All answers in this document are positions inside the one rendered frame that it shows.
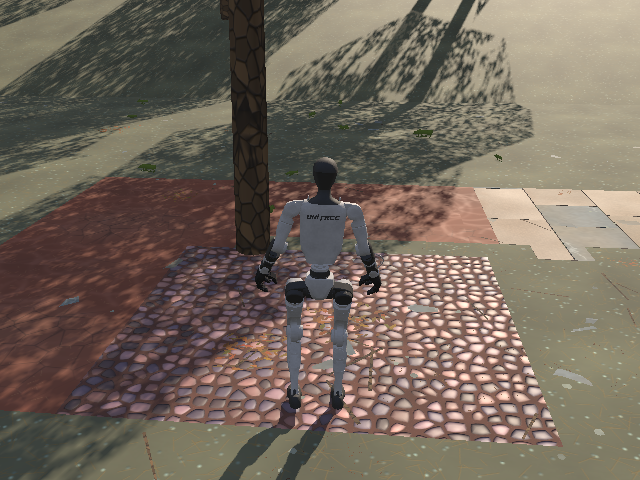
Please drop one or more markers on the left robot upper arm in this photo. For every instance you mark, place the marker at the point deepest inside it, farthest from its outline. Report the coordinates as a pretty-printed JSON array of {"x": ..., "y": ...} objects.
[{"x": 291, "y": 209}]

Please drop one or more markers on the right robot forearm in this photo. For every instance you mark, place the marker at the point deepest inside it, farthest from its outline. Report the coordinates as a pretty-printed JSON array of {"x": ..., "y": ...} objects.
[{"x": 370, "y": 263}]

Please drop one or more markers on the right robot hand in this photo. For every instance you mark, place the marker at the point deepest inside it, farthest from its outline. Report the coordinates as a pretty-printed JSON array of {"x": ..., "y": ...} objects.
[{"x": 368, "y": 280}]

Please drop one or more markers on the left robot forearm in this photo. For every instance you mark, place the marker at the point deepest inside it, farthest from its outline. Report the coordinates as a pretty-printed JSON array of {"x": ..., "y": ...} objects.
[{"x": 269, "y": 259}]

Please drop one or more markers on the right robot upper arm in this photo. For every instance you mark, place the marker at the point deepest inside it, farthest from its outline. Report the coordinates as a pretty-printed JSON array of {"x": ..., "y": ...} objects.
[{"x": 354, "y": 212}]

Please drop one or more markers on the robot head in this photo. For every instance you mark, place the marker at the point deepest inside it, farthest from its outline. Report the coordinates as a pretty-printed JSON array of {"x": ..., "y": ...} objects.
[{"x": 324, "y": 171}]

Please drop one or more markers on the right robot foot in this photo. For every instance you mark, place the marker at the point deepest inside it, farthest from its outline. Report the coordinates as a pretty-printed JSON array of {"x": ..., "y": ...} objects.
[{"x": 337, "y": 401}]

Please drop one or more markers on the left robot hand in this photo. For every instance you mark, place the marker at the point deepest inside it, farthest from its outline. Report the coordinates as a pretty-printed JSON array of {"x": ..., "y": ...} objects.
[{"x": 259, "y": 278}]

